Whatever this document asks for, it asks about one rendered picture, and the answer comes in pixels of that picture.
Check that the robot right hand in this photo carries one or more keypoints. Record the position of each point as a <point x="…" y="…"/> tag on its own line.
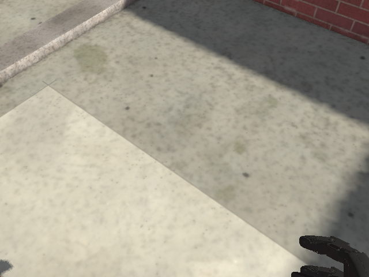
<point x="356" y="264"/>

